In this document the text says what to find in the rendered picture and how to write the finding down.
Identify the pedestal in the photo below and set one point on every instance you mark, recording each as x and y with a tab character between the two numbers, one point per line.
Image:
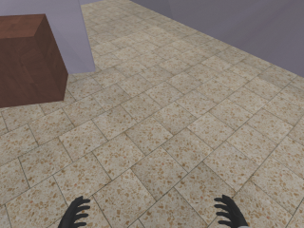
32	70

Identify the right robot hand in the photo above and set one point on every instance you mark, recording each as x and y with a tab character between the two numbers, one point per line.
234	214

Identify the left robot hand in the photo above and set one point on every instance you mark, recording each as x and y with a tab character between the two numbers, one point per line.
70	216

